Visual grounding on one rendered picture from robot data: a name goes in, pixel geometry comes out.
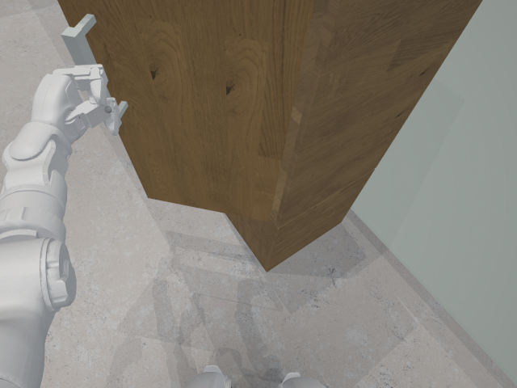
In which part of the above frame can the left robot thigh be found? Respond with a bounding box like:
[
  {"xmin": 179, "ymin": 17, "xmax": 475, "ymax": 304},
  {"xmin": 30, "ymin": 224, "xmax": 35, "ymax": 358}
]
[{"xmin": 185, "ymin": 372, "xmax": 231, "ymax": 388}]

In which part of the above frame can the robot right shin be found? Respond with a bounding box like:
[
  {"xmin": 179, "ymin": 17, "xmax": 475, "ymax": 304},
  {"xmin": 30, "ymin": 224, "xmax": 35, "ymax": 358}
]
[{"xmin": 281, "ymin": 373, "xmax": 300, "ymax": 385}]

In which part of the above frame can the handle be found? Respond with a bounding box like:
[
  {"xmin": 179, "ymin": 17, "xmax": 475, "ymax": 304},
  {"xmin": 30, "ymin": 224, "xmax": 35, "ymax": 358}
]
[{"xmin": 61, "ymin": 14, "xmax": 128, "ymax": 127}]

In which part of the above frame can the cupboard door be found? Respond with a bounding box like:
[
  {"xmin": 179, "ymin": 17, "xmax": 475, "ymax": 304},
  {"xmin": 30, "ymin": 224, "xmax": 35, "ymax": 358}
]
[{"xmin": 57, "ymin": 0, "xmax": 314, "ymax": 222}]

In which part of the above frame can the robot left forearm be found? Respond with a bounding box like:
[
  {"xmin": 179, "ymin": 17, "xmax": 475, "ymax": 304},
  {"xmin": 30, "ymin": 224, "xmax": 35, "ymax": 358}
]
[{"xmin": 0, "ymin": 122, "xmax": 73, "ymax": 243}]

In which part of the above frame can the robot left hand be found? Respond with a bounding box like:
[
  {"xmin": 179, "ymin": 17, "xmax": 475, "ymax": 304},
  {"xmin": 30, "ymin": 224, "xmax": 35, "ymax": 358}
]
[{"xmin": 31, "ymin": 64, "xmax": 120, "ymax": 145}]

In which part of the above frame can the robot left upper arm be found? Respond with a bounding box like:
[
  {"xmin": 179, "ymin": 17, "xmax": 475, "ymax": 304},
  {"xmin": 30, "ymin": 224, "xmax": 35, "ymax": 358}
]
[{"xmin": 0, "ymin": 238, "xmax": 77, "ymax": 388}]

